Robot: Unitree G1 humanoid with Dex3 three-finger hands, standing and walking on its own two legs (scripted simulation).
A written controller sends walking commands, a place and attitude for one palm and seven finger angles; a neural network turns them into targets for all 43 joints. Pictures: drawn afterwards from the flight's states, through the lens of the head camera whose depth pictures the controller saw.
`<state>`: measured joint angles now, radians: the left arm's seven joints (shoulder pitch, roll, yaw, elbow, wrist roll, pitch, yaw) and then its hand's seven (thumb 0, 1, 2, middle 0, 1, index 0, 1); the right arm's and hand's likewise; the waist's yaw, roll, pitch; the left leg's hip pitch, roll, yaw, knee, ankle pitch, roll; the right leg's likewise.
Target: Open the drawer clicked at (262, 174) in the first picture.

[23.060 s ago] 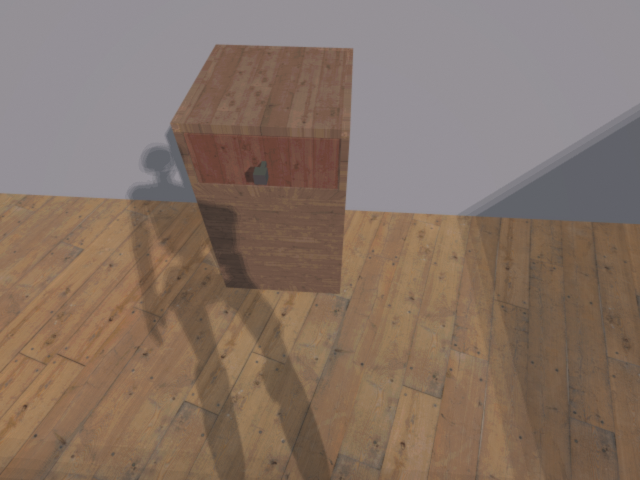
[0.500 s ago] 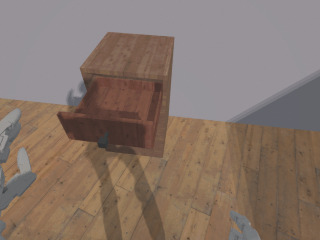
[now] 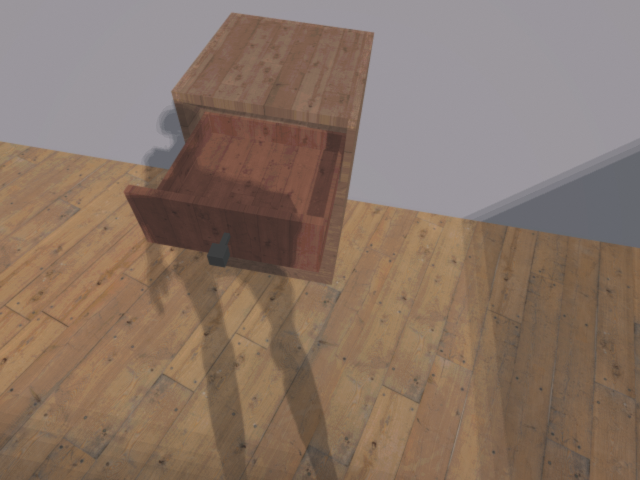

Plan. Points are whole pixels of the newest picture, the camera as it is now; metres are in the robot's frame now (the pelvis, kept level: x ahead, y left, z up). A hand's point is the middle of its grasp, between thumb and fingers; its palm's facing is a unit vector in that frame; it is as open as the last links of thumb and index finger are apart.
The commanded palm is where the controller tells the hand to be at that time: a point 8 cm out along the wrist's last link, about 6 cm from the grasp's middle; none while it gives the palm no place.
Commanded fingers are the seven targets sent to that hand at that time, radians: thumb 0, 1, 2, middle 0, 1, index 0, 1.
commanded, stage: let the arm hang, fingers relaxed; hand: left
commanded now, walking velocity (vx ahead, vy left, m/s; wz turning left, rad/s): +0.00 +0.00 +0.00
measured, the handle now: (221, 248) +0.53 +0.23 -0.16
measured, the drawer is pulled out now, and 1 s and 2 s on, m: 0.30 0.30 0.30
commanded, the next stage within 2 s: look to check the result in 0.68 s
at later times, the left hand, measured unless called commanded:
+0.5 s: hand out of the picture +0.00 +0.15 -0.17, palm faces +0.03 -0.98 -0.19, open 7.3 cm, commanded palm none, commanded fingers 0.00 0.90 0.90 -0.20 -0.30 -0.20 -0.30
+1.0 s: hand out of the picture -0.01 +0.14 -0.17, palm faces +0.06 -0.98 -0.17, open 7.3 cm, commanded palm none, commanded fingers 0.00 0.90 0.90 -0.20 -0.30 -0.20 -0.30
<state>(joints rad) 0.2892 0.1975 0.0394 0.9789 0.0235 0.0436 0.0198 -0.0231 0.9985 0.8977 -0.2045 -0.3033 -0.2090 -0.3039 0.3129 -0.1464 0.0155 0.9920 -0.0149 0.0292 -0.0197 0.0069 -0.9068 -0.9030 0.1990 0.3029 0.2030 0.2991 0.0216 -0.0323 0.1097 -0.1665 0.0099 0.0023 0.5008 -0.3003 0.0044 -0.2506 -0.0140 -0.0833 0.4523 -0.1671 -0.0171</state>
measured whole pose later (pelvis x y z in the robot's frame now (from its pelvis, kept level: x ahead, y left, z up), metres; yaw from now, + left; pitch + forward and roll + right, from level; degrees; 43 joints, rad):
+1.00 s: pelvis +0.00 -0.02 +0.00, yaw +0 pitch -2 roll +0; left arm 0.28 0.11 0.04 1.12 0.02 0.01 0.03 0.00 0.91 0.90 -0.20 -0.30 -0.20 -0.30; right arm 0.37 -0.09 0.00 1.11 -0.02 0.01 -0.04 0.00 -0.91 -0.90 0.20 0.30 0.20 0.30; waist 0.00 0.01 0.08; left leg -0.14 0.03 0.00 0.45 -0.28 -0.02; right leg -0.24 0.00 -0.08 0.44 -0.17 -0.04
